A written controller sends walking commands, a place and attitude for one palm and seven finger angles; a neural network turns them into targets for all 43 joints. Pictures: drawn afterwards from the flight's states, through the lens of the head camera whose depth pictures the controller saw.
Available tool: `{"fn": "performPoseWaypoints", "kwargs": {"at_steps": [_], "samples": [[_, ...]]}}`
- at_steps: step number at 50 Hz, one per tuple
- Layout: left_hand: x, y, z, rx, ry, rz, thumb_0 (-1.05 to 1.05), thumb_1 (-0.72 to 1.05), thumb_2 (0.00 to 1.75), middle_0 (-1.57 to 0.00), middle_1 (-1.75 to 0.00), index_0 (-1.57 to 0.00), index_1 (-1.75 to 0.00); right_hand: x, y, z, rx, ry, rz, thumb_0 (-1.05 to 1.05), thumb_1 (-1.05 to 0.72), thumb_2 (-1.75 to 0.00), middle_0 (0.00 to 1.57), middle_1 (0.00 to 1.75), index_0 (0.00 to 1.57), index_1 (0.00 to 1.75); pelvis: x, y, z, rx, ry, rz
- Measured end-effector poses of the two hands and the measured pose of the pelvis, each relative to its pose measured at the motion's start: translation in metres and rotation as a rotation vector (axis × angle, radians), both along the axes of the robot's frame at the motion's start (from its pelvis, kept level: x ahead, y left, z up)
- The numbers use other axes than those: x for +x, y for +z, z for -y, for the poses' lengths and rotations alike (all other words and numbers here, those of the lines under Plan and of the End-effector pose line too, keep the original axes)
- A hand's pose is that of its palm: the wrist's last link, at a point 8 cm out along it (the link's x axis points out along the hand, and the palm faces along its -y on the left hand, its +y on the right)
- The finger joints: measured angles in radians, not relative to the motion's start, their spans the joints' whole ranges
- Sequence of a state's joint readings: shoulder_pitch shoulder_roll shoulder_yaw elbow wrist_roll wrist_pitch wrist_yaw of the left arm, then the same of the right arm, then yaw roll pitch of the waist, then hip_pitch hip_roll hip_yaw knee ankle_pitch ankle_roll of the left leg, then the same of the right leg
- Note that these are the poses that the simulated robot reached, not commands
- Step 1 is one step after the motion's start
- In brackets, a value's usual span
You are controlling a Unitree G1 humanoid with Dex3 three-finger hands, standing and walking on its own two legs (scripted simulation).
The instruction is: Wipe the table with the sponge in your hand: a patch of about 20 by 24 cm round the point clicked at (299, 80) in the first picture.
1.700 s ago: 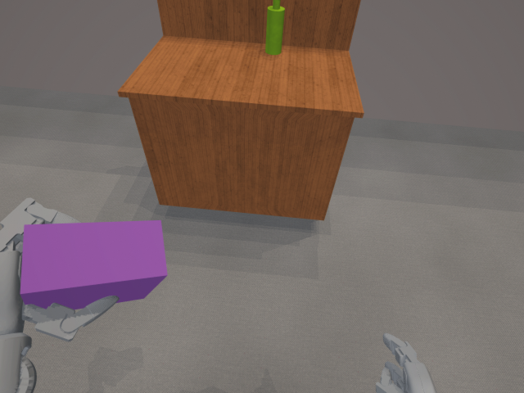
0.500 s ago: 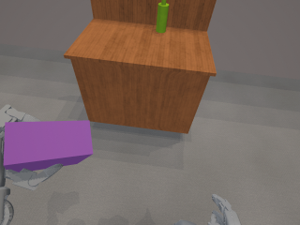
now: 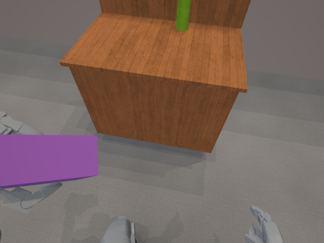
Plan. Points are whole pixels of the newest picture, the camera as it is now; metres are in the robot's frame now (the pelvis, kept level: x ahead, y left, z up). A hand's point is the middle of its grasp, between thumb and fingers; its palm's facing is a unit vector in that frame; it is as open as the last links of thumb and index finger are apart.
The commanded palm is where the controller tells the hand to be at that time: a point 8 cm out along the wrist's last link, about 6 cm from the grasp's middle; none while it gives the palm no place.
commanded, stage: turn to face it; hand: left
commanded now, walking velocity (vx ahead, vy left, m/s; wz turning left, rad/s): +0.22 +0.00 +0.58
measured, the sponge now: (61, 161) +0.23 +0.19 +0.15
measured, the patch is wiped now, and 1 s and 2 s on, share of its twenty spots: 0.00 0.00 0.00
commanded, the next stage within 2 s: take the last steps up to it in 1.34 s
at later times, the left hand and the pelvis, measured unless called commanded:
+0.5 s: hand (49, 121) +0.29 +0.22 +0.19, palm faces +0.45 -0.76 -0.47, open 10.8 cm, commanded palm +0.25 +0.25 +0.18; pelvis +0.07 -0.02 -0.01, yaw -3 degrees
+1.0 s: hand (110, 115) +0.32 +0.12 +0.18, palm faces +0.10 -0.90 -0.43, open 10.8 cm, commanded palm +0.28 +0.17 +0.18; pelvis +0.04 -0.04 +0.00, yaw -19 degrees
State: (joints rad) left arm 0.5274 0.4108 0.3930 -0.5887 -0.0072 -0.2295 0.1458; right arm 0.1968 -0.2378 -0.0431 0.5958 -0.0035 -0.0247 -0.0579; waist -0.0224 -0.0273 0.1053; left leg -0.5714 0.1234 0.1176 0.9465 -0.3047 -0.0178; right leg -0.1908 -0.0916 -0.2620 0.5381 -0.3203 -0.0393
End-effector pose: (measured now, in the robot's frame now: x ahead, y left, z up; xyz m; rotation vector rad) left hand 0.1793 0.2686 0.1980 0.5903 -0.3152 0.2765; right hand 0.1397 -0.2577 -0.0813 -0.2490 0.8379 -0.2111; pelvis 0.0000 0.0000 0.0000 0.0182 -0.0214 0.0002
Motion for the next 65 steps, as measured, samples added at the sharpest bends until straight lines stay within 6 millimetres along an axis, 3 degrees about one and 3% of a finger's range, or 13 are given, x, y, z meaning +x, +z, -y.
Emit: {"fn": "performPoseWaypoints", "kwargs": {"at_steps": [7, 11, 17, 21, 26, 29, 34, 41, 45, 50, 55, 60, 65], "samples": [[0.026, -0.015, -0.035, -0.073, 0.087, 0.110, -0.01, -0.53, 1.01, -0.64, -1.38, -0.64, -1.38, 0.064, -0.001, -0.026, -0.042, 0.051, 0.083, 0.01, -0.91, -0.90, 0.20, 0.30, 0.20, 0.30, 0.045, -0.021, -0.022, -0.001, 0.030, 0.005], [0.047, -0.027, -0.046, -0.098, 0.102, 0.121, -0.01, -0.53, 1.01, -0.64, -1.38, -0.64, -1.38, 0.093, -0.007, -0.061, 0.035, 0.094, 0.110, 0.01, -0.91, -0.90, 0.20, 0.30, 0.20, 0.30, 0.052, -0.024, -0.021, 0.006, 0.043, 0.033], [0.052, -0.006, -0.027, -0.083, 0.076, 0.111, -0.01, -0.53, 1.01, -0.64, -1.38, -0.64, -1.38, 0.111, 0.000, -0.098, 0.164, 0.197, 0.139, 0.01, -0.91, -0.90, 0.20, 0.30, 0.20, 0.30, 0.061, -0.011, -0.011, -0.017, 0.021, 0.016], [0.053, 0.014, -0.004, -0.032, 0.058, 0.118, -0.01, -0.53, 1.01, -0.64, -1.38, -0.64, -1.38, 0.115, -0.004, -0.094, 0.222, 0.212, 0.154, 0.01, -0.90, -0.90, 0.21, 0.30, 0.21, 0.30, 0.068, -0.007, 0.001, -0.029, -0.011, 0.001], [0.074, 0.003, 0.021, -0.006, 0.096, 0.057, -0.01, -0.54, 1.01, -0.64, -1.38, -0.64, -1.38, 0.114, -0.026, -0.053, 0.250, 0.154, 0.164, 0.01, -0.90, -0.90, 0.21, 0.30, 0.21, 0.31, 0.073, -0.017, 0.026, -0.026, -0.062, 0.006], [0.094, -0.016, 0.040, -0.071, 0.086, -0.022, -0.01, -0.53, 1.01, -0.64, -1.38, -0.64, -1.38, 0.102, -0.032, -0.015, 0.213, 0.084, 0.124, 0.01, -0.90, -0.90, 0.21, 0.30, 0.21, 0.31, 0.072, -0.014, 0.035, -0.002, -0.085, 0.002], [0.115, -0.032, 0.080, -0.109, -0.045, -0.136, -0.01, -0.54, 1.01, -0.64, -1.38, -0.64, -1.38, 0.065, -0.015, 0.046, 0.109, -0.066, 0.074, 0.01, -0.91, -0.90, 0.20, 0.30, 0.20, 0.30, 0.067, -0.003, 0.047, 0.034, -0.153, -0.013], [0.120, 0.007, 0.115, -0.006, -0.274, -0.004, -0.01, -0.54, 1.01, -0.64, -1.38, -0.64, -1.38, 0.007, 0.009, 0.095, -0.003, -0.218, 0.044, 0.01, -0.91, -0.90, 0.20, 0.30, 0.20, 0.30, 0.056, 0.001, 0.055, 0.032, -0.243, -0.041], [0.119, 0.015, 0.111, 0.008, -0.301, 0.051, -0.01, -0.54, 1.01, -0.64, -1.38, -0.64, -1.38, -0.018, 0.013, 0.096, -0.007, -0.274, 0.040, 0.01, -0.91, -0.90, 0.20, 0.30, 0.20, 0.30, 0.049, 0.000, 0.052, 0.022, -0.290, -0.049], [0.116, -0.006, 0.100, -0.072, -0.290, 0.021, -0.01, -0.54, 1.01, -0.64, -1.38, -0.64, -1.38, -0.042, 0.011, 0.075, 0.016, -0.304, 0.052, 0.01, -0.91, -0.90, 0.20, 0.30, 0.20, 0.30, 0.037, -0.005, 0.042, 0.009, -0.334, -0.039], [0.106, -0.023, 0.106, -0.110, -0.303, -0.030, -0.01, -0.54, 1.01, -0.64, -1.38, -0.64, -1.38, -0.062, 0.004, 0.045, 0.073, -0.313, 0.081, 0.01, -0.91, -0.90, 0.20, 0.30, 0.20, 0.30, 0.023, -0.005, 0.038, 0.008, -0.400, -0.003], [0.096, -0.015, 0.132, -0.112, -0.349, -0.018, -0.01, -0.54, 1.01, -0.64, -1.38, -0.64, -1.38, -0.081, -0.009, 0.025, 0.161, -0.312, 0.099, 0.01, -0.91, -0.90, 0.20, 0.30, 0.20, 0.30, 0.007, -0.004, 0.044, -0.022, -0.456, 0.005], [0.092, -0.009, 0.174, -0.047, -0.412, 0.025, -0.01, -0.54, 1.01, -0.64, -1.38, -0.64, -1.38, -0.110, -0.029, 0.036, 0.214, -0.339, 0.121, 0.01, -0.90, -0.90, 0.21, 0.30, 0.21, 0.30, -0.021, -0.014, 0.063, -0.039, -0.490, 0.004]]}}
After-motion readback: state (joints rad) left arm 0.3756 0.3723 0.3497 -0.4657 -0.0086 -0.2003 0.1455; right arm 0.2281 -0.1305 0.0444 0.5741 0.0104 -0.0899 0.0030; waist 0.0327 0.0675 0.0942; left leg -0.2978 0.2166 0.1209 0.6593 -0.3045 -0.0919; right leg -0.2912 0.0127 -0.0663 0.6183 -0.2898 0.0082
